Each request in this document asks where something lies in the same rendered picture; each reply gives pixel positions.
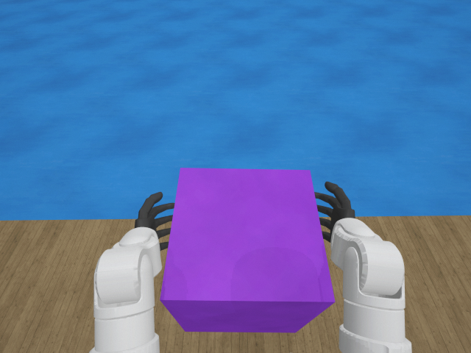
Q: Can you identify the robot right forearm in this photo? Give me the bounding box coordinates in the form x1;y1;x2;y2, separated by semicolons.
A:
330;218;412;353

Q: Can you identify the left robot hand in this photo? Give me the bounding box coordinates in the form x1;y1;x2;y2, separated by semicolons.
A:
135;192;175;250

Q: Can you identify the robot left forearm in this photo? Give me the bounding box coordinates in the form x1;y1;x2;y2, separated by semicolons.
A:
89;227;162;353

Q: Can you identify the right robot hand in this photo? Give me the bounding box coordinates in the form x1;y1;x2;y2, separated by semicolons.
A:
314;182;355;242

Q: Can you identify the carton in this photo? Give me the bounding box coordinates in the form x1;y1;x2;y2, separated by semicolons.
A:
160;168;335;333

